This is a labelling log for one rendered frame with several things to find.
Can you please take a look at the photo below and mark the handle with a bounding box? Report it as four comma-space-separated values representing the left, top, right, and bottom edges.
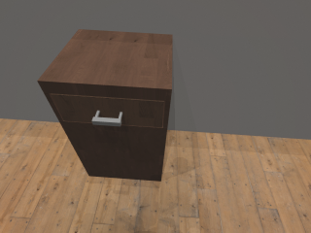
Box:
91, 110, 122, 127

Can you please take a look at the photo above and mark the drawer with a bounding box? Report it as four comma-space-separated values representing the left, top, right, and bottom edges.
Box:
51, 93, 164, 127

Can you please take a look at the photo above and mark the cabinet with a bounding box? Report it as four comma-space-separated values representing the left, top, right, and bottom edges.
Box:
37, 29, 173, 182

